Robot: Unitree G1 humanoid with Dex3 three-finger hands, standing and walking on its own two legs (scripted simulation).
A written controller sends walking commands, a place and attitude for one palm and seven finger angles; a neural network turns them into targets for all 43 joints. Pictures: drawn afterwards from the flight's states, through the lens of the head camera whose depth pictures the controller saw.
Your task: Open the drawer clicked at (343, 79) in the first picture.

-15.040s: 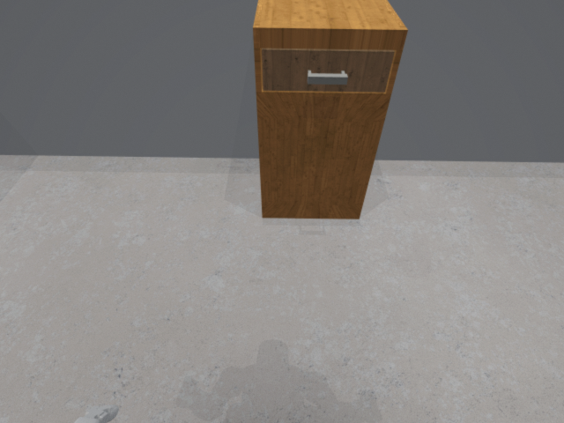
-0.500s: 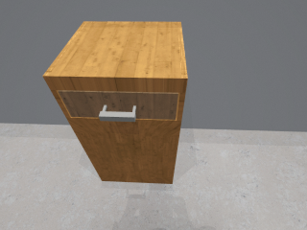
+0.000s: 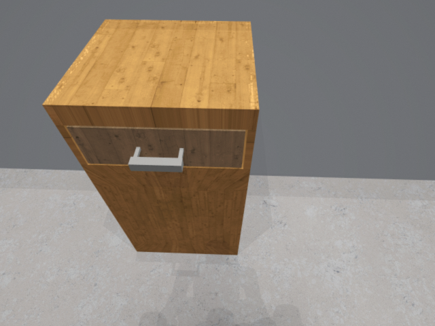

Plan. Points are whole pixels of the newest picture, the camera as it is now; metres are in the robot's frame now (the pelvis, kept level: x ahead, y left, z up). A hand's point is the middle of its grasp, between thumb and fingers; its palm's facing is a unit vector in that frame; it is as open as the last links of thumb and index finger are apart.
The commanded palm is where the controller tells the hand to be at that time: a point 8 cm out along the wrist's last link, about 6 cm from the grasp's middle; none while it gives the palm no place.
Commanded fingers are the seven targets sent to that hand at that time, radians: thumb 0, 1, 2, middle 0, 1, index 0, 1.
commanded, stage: look again from close up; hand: left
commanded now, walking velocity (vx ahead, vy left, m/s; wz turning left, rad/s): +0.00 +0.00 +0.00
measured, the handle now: (158, 157) +0.49 +0.19 -0.03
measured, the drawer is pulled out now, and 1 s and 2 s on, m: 0.00 0.00 0.00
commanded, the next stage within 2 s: raise the hand with hooked fingers in 0.30 s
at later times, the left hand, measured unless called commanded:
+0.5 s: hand out of the picture +0.05 +0.17 -0.14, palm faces -0.05 -0.92 -0.40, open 7.3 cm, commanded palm +0.11 +0.19 -0.05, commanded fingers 0.00 0.76 0.84 -0.21 -0.39 -0.21 -0.39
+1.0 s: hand out of the picture +0.03 +0.15 -0.16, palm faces +0.01 -0.94 -0.34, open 14.2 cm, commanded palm none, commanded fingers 0.00 -0.50 0.30 -0.15 -0.30 -0.15 -0.30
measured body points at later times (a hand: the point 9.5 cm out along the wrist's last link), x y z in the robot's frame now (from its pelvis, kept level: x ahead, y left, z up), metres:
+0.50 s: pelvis +0.00 -0.03 +0.00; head +0.03 -0.04 +0.45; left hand +0.05 +0.22 -0.11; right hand +0.02 -0.26 -0.15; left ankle -0.07 +0.07 -0.74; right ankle -0.05 -0.12 -0.73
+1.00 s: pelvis -0.05 -0.06 -0.03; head -0.02 -0.08 +0.42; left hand +0.03 +0.20 -0.13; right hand +0.10 -0.29 -0.16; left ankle -0.15 +0.02 -0.70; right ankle -0.05 -0.13 -0.74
